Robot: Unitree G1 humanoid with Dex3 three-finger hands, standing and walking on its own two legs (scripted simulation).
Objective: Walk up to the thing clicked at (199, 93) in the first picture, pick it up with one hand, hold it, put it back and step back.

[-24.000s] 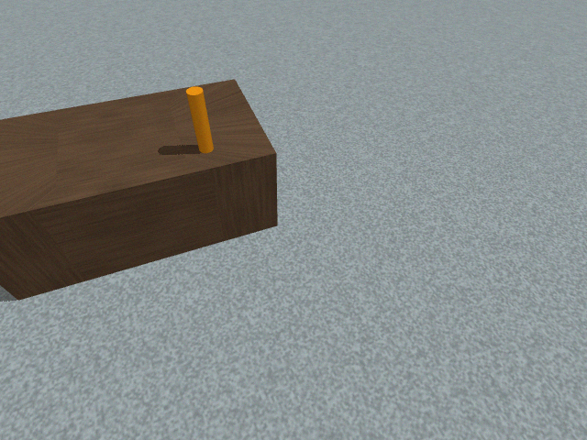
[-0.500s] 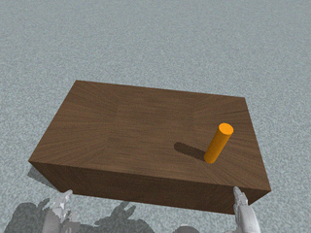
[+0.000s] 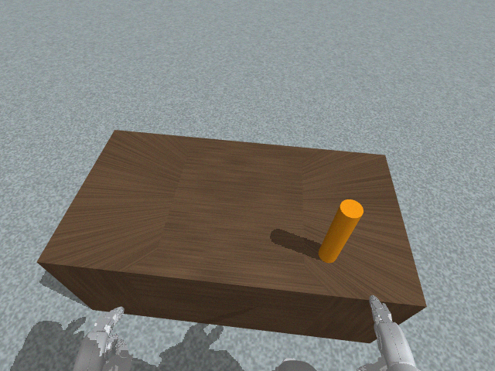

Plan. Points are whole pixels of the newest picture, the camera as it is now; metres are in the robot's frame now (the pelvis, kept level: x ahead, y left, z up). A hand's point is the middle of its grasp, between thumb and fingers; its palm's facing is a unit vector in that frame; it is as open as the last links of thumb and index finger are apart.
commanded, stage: home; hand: right
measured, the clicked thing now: (338, 234) +0.46 -0.25 -0.20
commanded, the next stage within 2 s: stand in 1.06 s
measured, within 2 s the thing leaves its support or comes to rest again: neither
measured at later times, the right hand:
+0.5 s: hand out of the picture +0.07 -0.26 -0.11, palm faces -0.05 +0.92 -0.38, open 17.5 cm
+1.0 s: hand out of the picture +0.03 -0.25 -0.11, palm faces -0.07 +0.93 -0.36, open 17.6 cm
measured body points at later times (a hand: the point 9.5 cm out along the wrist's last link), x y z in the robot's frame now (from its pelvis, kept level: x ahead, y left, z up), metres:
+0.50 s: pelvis +0.01 -0.01 +0.04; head +0.01 +0.00 +0.49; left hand +0.08 +0.27 -0.10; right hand +0.07 -0.31 -0.09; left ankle -0.02 +0.14 -0.70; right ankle +0.04 -0.13 -0.70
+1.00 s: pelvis -0.01 +0.00 +0.05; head -0.01 +0.01 +0.50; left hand +0.04 +0.29 -0.10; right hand +0.04 -0.30 -0.09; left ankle -0.02 +0.14 -0.70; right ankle +0.04 -0.13 -0.70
